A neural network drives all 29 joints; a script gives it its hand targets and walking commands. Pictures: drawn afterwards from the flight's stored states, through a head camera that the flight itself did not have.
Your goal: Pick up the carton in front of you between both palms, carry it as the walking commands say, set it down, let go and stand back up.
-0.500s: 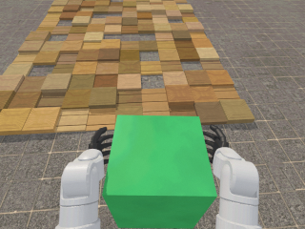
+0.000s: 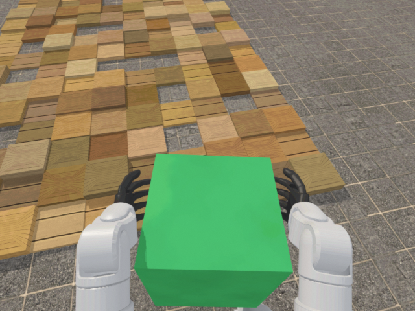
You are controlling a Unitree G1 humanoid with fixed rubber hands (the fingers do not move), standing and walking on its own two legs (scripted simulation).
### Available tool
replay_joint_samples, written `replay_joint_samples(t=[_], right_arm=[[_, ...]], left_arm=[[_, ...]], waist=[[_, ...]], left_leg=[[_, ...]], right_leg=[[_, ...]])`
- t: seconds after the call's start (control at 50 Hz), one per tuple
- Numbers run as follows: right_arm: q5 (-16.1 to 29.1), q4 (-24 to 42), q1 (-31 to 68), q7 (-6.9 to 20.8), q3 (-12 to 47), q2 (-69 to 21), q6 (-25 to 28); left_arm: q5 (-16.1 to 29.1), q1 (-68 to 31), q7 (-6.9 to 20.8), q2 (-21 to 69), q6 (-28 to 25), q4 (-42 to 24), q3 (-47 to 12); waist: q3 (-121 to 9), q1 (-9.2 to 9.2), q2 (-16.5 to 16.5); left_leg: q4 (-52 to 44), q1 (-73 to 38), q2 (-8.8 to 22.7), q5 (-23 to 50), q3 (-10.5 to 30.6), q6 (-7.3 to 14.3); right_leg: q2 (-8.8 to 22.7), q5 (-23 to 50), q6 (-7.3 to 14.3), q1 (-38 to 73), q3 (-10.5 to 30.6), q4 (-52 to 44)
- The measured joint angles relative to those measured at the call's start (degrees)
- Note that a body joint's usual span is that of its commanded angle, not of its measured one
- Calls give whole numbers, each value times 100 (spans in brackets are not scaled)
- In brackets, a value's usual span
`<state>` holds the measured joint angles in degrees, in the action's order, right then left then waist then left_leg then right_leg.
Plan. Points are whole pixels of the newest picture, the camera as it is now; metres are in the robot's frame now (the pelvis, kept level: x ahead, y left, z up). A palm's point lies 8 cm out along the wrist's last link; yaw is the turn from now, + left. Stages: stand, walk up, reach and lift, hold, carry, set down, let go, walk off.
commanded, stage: carry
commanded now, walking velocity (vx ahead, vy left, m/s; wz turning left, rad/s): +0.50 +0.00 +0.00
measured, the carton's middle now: (209, 235) +0.26 -0.01 -0.01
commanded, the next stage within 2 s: none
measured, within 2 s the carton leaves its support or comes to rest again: neither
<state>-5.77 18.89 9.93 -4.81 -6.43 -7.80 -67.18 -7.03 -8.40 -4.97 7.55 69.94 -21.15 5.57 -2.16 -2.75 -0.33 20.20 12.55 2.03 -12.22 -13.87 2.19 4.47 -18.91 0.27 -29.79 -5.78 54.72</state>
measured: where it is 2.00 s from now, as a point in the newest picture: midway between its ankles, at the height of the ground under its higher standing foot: (199, 120)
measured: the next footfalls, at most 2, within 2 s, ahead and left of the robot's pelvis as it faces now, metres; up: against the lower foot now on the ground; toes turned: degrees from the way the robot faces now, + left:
right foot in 0.16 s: +0.30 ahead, -0.13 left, +0.00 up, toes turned -10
left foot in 0.64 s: +0.64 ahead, +0.08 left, +0.02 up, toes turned +10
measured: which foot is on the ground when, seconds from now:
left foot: down 0.00-0.18, up 0.20-0.62, down 0.64-1.00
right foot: up 0.00-0.14, down 0.16-0.68, up 0.70-1.00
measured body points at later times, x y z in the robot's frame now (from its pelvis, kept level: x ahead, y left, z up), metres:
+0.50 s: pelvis +0.34 -0.05 +0.00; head +0.35 -0.06 +0.45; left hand +0.62 +0.11 +0.09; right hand +0.64 -0.19 +0.09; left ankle +0.44 +0.10 -0.69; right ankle +0.26 -0.12 -0.74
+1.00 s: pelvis +0.64 -0.01 +0.01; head +0.70 -0.01 +0.45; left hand +1.05 +0.14 +0.16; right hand +1.04 -0.17 +0.16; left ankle +0.59 +0.07 -0.73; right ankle +0.74 -0.11 -0.71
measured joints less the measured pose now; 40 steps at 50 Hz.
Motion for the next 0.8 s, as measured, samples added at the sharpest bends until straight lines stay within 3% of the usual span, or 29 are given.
replay_joint_samples(t=[0.14, 0.18, 0.22, 0.26, 0.3, 0.36, 0.46, 0.58, 0.64, 0.68, 0.7, 0.74, 0.8], right_arm=[[46, 427, 127, -29, 28, -16, 18], [-1, 465, 148, -28, -25, -13, -46], [-32, 274, 165, -23, -127, -20, -109], [-87, 52, 124, -22, -135, -11, -201], [-135, -88, 75, -13, -96, -1, -252], [-126, -126, 84, 17, -77, -5, -202], [-100, 108, 176, 9, -64, -22, -62], [-30, 161, 542, -25, -295, -22, -75], [18, -250, 1110, -113, -322, 149, -158], [81, -707, 1643, -212, -274, 274, -169], [106, -918, 1945, -253, -254, 349, -202], [183, -1171, 2413, -310, -281, 488, -285], [406, -1085, 2845, -425, -438, 672, -446]], left_arm=[[78, -44, 1, 8, -113, -415, 32], [107, -116, 7, 17, -133, -290, 25], [97, -148, 7, 21, -161, 18, 4], [96, -147, 7, 21, -77, 290, 29], [80, -98, -1, 16, 12, 385, 26], [41, -81, -2, 11, 45, 303, 29], [117, -188, -19, 25, -69, 56, 104], [170, -687, -53, -51, -34, 145, 137], [262, -1241, -120, -337, 77, 521, 131], [388, -1693, -125, -648, 161, 846, 192], [462, -1922, -126, -791, 190, 994, 226], [573, -2425, -146, -980, 309, 1242, 299], [645, -3072, -241, -1059, 496, 1324, 362]], waist=[[-36, 193, -81], [-215, 259, -76], [-301, 361, -147], [-285, 395, -64], [-218, 434, 61], [-131, 439, 105], [-91, 415, 5], [-150, 445, 22], [-101, 347, 118], [38, 173, 315], [122, 84, 260], [405, -47, 239], [729, -70, 261]], left_leg=[[41, -1115, 234, -899, 157, -445], [825, -1084, 392, -1442, 295, -506], [2245, -546, 456, -1515, 733, -352], [3520, 149, 284, -1547, 999, -241], [4060, 739, 161, -1324, 920, -170], [3861, 1451, 215, -728, 772, -159], [2714, 2066, 380, 43, 802, -159], [1756, 2198, 247, 463, 486, -89], [1251, 1894, 10, 536, 300, 98], [1514, 1740, -170, -603, 260, 288], [1558, 1715, -168, -1148, 321, 384], [1393, 1581, -192, -1121, 403, 400], [933, 1222, -245, -897, 449, 346]], right_leg=[[-58, 1062, 92, 137, -481, -2658], [-90, 1497, 275, 310, -621, -2671], [-192, 1136, 460, 359, -735, -2241], [-234, 789, 511, 669, -778, -2402], [-232, 779, 443, 1037, -755, -2775], [-286, 774, 424, 1549, -728, -3336], [-380, 565, 319, 2345, -603, -3931], [-273, -142, 61, 3260, -459, -4012], [-132, -750, -80, 3524, -435, -3421], [113, -809, -17, 2952, -277, -1762], [-12, -778, 16, 2373, -11, -558], [-243, -771, 149, 1341, 303, 1269], [-264, -465, 200, 243, 393, 1772]])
